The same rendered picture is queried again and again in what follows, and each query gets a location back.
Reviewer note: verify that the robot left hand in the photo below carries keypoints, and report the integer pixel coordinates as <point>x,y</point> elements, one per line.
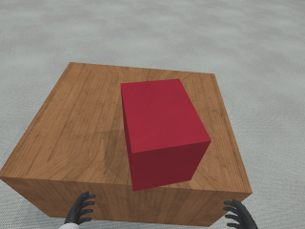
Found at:
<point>76,211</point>

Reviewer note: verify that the carton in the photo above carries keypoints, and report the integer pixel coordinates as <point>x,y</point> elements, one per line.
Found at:
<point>165,136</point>

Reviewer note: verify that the robot right hand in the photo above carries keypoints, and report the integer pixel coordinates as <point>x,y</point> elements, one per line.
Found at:
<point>243,217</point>

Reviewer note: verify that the pedestal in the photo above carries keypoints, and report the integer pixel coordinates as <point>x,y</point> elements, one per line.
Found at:
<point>76,143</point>

